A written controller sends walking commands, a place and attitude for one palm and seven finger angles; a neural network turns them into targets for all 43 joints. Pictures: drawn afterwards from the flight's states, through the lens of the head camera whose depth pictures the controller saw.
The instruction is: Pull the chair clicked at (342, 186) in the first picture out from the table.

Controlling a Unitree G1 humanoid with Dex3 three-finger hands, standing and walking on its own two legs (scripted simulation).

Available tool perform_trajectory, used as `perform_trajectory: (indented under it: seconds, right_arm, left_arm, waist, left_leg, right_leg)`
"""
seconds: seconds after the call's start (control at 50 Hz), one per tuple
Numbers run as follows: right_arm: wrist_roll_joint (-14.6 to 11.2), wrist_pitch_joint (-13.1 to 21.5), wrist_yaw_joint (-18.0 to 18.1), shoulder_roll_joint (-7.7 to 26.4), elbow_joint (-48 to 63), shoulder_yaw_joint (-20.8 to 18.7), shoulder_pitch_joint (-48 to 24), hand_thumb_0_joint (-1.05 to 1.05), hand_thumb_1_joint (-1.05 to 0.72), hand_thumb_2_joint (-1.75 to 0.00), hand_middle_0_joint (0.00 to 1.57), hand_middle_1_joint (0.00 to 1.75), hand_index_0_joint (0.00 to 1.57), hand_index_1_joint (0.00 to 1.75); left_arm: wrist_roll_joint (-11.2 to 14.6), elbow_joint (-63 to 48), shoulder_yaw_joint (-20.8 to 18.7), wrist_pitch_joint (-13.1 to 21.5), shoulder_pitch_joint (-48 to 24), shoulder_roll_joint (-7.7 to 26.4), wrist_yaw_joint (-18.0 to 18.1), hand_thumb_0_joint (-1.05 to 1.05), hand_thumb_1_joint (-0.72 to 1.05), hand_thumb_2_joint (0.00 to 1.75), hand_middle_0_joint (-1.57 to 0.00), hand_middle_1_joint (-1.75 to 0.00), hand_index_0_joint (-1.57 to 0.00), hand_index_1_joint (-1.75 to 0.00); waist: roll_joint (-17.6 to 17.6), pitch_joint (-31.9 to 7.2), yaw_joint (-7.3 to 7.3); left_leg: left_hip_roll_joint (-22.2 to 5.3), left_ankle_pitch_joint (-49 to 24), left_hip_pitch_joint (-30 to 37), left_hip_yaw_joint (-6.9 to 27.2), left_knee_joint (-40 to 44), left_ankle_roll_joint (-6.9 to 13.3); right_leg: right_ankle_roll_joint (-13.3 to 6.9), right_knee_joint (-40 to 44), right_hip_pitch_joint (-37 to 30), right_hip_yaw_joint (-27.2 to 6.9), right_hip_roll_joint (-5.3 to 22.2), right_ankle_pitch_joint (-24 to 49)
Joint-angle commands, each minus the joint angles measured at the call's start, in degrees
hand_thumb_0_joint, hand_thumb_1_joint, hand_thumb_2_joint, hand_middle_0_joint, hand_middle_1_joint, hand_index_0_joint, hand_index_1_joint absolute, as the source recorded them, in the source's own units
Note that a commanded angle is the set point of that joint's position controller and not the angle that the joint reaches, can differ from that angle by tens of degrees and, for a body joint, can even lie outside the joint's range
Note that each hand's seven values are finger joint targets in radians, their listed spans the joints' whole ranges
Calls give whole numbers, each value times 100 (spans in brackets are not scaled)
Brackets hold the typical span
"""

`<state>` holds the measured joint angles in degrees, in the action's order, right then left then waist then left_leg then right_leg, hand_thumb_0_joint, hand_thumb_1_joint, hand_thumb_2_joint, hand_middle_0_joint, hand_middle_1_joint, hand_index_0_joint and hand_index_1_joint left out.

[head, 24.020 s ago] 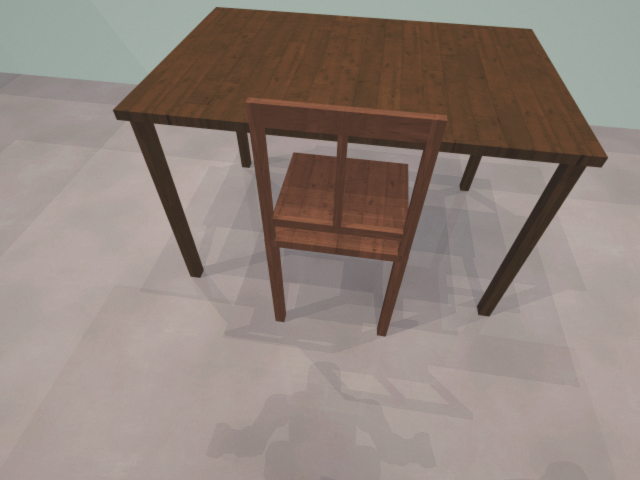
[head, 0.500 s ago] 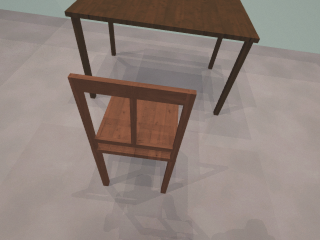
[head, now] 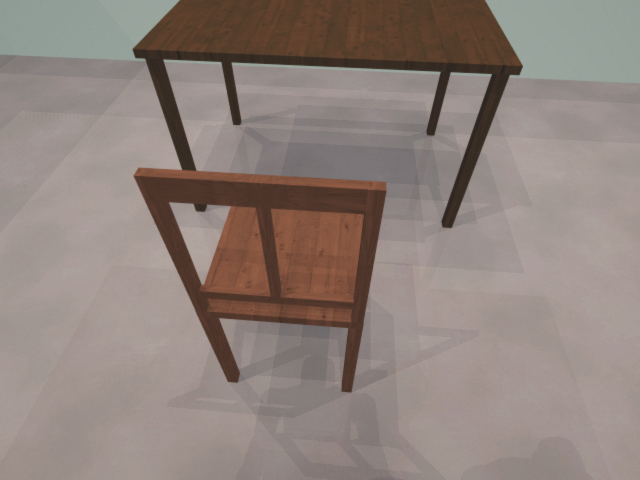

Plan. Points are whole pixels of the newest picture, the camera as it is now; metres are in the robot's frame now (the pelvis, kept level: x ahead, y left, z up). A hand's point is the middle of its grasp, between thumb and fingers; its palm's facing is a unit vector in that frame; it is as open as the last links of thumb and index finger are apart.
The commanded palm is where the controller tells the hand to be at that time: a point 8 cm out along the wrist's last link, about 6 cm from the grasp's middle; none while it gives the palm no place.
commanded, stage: let the arm hang, fingers relaxed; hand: left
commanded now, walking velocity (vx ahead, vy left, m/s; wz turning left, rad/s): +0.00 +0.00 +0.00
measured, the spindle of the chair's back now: (270, 254) +0.52 +0.13 -0.11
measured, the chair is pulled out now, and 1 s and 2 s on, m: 0.62 0.62 0.62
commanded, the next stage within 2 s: look to check the result in 0.26 s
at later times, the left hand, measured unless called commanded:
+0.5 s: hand out of the picture -0.01 +0.14 -0.17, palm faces +0.05 -0.99 -0.16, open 7.4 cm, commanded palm none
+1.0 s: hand out of the picture +0.00 +0.13 -0.17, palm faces +0.05 -0.99 -0.16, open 7.4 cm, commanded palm none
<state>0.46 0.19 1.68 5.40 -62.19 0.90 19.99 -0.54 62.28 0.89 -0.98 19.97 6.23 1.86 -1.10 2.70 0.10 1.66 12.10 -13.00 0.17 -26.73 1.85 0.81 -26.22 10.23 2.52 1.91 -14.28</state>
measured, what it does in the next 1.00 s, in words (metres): stands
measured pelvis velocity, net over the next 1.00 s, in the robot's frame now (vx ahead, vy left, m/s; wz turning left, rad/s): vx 0.02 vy -0.02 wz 0.01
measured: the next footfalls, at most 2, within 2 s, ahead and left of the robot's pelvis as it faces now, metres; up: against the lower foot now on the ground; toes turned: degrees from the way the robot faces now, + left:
none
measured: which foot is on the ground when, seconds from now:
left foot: down 0.00-1.00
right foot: down 0.00-1.00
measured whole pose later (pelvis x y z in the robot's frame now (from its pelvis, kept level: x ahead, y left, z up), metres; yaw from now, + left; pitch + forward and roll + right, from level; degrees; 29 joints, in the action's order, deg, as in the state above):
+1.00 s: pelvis +0.02 -0.02 +0.00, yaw +1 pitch -2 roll +0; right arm 0.3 0.6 2.5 6.1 -63.0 0.4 18.5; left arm -0.4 61.5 0.0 -0.5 18.1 6.2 1.9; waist -0.5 4.3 0.1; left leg 0.3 12.8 -11.1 1.5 -25.6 -0.1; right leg -1.1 -25.5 8.2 3.7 0.4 -15.6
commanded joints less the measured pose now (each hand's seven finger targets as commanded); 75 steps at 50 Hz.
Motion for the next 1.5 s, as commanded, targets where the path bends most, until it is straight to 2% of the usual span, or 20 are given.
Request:
perform_trajectory:
  seconds: [0.0, 0.08, 0.14, 0.18, 0.24, 0.32, 0.48, 0.64, 0.66, 0.74, 0.78, 0.84, 1.04, 1.08, 1.14, 1.18, 1.24, 1.28, 1.42, 1.48]
  right_arm:
    - [29, 38, 32, 536, 123, -155, 556, 0, -90, -90, 20, 30, 20, 30]
    - [27, 41, 37, 464, 86, -156, 557, 0, -90, -90, 20, 30, 20, 30]
    - [29, 60, 49, 437, 94, -155, 578, 0, -90, -90, 20, 30, 20, 30]
    - [26, 54, 53, 427, 95, -154, 565, 0, -90, -90, 20, 30, 20, 30]
    - [22, 73, 63, 442, 97, -150, 580, 0, -90, -90, 20, 30, 20, 30]
    - [12, 73, 77, 441, 75, -147, 562, 0, -90, -90, 20, 30, 20, 30]
    - [12, 76, 88, 484, 56, -141, 526, 0, -90, -90, 20, 30, 20, 30]
    - [6, 72, 85, 492, 49, -146, 480, 0, -90, -90, 20, 30, 20, 30]
    - [-1, 60, 89, 478, 49, -139, 450, 0, -90, -90, 20, 30, 20, 30]
    - [9, 69, 88, 490, 31, -142, 463, 0, -90, -90, 20, 30, 20, 30]
    - [6, 63, 84, 489, 37, -139, 459, 0, -90, -90, 20, 30, 20, 30]
    - [8, 72, 87, 492, 28, -141, 473, 0, -90, -90, 20, 30, 20, 30]
    - [3, 68, 96, 491, -2, -147, 451, 0, -90, -90, 20, 30, 20, 30]
    - [3, 60, 99, 489, -5, -143, 416, 0, -90, -90, 20, 30, 20, 30]
    - [0, 73, 100, 496, 0, -141, 443, 0, -90, -90, 20, 30, 20, 30]
    - [-1, 64, 100, 501, 1, -144, 429, 0, -90, -90, 20, 30, 20, 30]
    - [2, 68, 100, 484, 5, -142, 435, 0, -90, -90, 20, 30, 20, 30]
    - [2, 49, 96, 498, 10, -147, 413, 0, -90, -90, 20, 30, 20, 30]
    - [6, 74, 102, 508, 23, -140, 434, 0, -90, -90, 20, 30, 20, 30]
    - [5, 61, 94, 495, 21, -143, 452, 0, -90, -90, 20, 30, 20, 30]
  left_arm:
    - [3, -121, -120, 70, 494, 512, 84, 0, 90, 90, -20, -30, -20, -30]
    - [1, -124, -127, 78, 470, 485, 87, 0, 90, 90, -20, -30, -20, -30]
    - [6, -141, -148, 98, 475, 447, 83, 0, 90, 90, -20, -30, -20, -30]
    - [5, -147, -143, 99, 454, 449, 79, 0, 90, 90, -20, -30, -20, -30]
    - [22, -160, -153, 106, 446, 460, 76, 0, 90, 90, -20, -30, -20, -30]
    - [25, -165, -154, 114, 414, 454, 78, 0, 90, 90, -20, -30, -20, -30]
    - [26, -170, -162, 102, 359, 481, 72, 0, 90, 90, -20, -30, -20, -30]
    - [30, -172, -169, 116, 355, 479, 72, 0, 90, 90, -20, -30, -20, -30]
    - [32, -165, -154, 116, 352, 475, 69, 0, 90, 90, -20, -30, -20, -30]
    - [32, -171, -167, 114, 346, 492, 66, 0, 90, 90, -20, -30, -20, -30]
    - [28, -192, -164, 112, 317, 506, 66, 0, 90, 90, -20, -30, -20, -30]
    - [33, -194, -177, 120, 337, 502, 63, 0, 90, 90, -20, -30, -20, -30]
    - [38, -187, -174, 133, 343, 498, 64, 0, 90, 90, -20, -30, -20, -30]
    - [34, -181, -166, 126, 342, 491, 66, 0, 90, 90, -20, -30, -20, -30]
    - [37, -192, -177, 127, 362, 491, 65, 0, 90, 90, -20, -30, -20, -30]
    - [32, -188, -174, 126, 349, 494, 64, 0, 90, 90, -20, -30, -20, -30]
    - [33, -188, -184, 125, 361, 487, 63, 0, 90, 90, -20, -30, -20, -30]
    - [28, -186, -174, 119, 351, 491, 60, 0, 90, 90, -20, -30, -20, -30]
    - [35, -214, -185, 122, 364, 482, 58, 0, 90, 90, -20, -30, -20, -30]
    - [25, -211, -184, 116, 339, 488, 54, 0, 90, 90, -20, -30, -20, -30]
  waist:
    - [143, 506, -4]
    - [22, 577, -7]
    - [70, 358, 0]
    - [72, 464, 7]
    - [5, 233, -1]
    - [135, 267, 5]
    - [-14, 351, -1]
    - [108, 270, -4]
    - [197, 401, -10]
    - [76, 303, -1]
    - [100, 434, 2]
    - [130, 270, -1]
    - [116, 264, -3]
    - [50, 412, -4]
    - [78, 257, -10]
    - [84, 398, -8]
    - [71, 313, -14]
    - [85, 525, -7]
    - [17, 303, -20]
    - [125, 488, -14]
  left_leg:
    - [-593, 333, -280, 697, 726, 193]
    - [-576, 262, -333, 657, 686, 183]
    - [-561, 15, -180, 601, 591, 159]
    - [-555, -50, -198, 587, 556, 157]
    - [-567, -308, -31, 579, 511, 150]
    - [-586, -590, 57, 555, 459, 142]
    - [-606, -622, 35, 604, 535, 147]
    - [-599, -659, 149, 566, 516, 136]
    - [-595, -620, 134, 558, 510, 145]
    - [-594, -651, 171, 545, 514, 126]
    - [-589, -609, 82, 554, 527, 126]
    - [-583, -684, 153, 552, 500, 122]
    - [-578, -836, 225, 533, 451, 107]
    - [-588, -780, 195, 531, 474, 109]
    - [-599, -807, 243, 551, 486, 123]
    - [-598, -732, 159, 543, 493, 118]
    - [-590, -705, 202, 566, 503, 120]
    - [-590, -532, 103, 543, 524, 111]
    - [-602, -604, 179, 587, 535, 125]
    - [-589, -483, 35, 586, 559, 126]
  right_leg:
    - [-367, 507, 403, -410, 343, -137]
    - [-377, 520, 413, -424, 349, -95]
    - [-388, 504, 309, -450, 368, 51]
    - [-399, 548, 353, -458, 369, 67]
    - [-395, 513, 223, -436, 389, 221]
    - [-397, 536, 196, -424, 399, 410]
    - [-396, 556, 141, -395, 376, 406]
    - [-391, 585, 112, -403, 402, 442]
    - [-409, 630, 191, -402, 379, 427]
    - [-403, 597, 130, -415, 405, 430]
    - [-410, 615, 154, -408, 397, 409]
    - [-410, 605, 67, -408, 412, 455]
    - [-427, 613, 33, -411, 426, 599]
    - [-435, 632, 136, -413, 414, 547]
    - [-421, 621, 37, -398, 423, 550]
    - [-428, 646, 96, -397, 415, 496]
    - [-421, 633, 76, -397, 416, 467]
    - [-430, 679, 198, -395, 407, 322]
    - [-431, 624, 93, -406, 399, 380]
    - [-436, 646, 142, -378, 397, 296]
